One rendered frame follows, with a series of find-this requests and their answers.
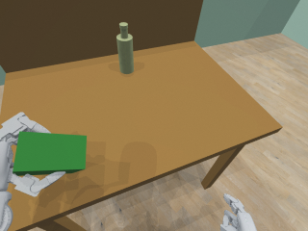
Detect table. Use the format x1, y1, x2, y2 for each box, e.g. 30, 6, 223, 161
0, 0, 283, 231

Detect sponge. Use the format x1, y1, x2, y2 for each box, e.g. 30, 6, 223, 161
13, 131, 87, 176

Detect right robot hand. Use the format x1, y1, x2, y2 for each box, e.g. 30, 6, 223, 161
220, 193, 257, 231

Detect left robot hand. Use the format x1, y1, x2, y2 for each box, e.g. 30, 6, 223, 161
0, 112, 66, 197

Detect robot left forearm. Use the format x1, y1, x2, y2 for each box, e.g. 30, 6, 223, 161
0, 191, 13, 231

